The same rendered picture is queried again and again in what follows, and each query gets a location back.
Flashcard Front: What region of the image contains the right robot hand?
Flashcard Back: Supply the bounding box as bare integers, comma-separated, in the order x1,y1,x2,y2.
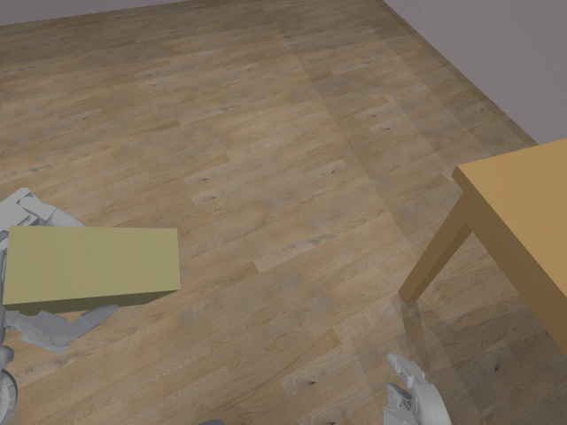
383,352,452,425

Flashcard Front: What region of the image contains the sponge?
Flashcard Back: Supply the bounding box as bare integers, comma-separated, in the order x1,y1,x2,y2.
3,226,181,316

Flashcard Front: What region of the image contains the table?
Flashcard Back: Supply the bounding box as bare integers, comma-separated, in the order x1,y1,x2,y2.
399,138,567,357

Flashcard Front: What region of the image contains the left robot forearm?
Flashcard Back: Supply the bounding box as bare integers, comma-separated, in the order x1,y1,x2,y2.
0,345,18,425

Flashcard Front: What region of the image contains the left robot hand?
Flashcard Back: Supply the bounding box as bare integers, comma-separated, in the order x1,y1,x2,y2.
0,188,120,354

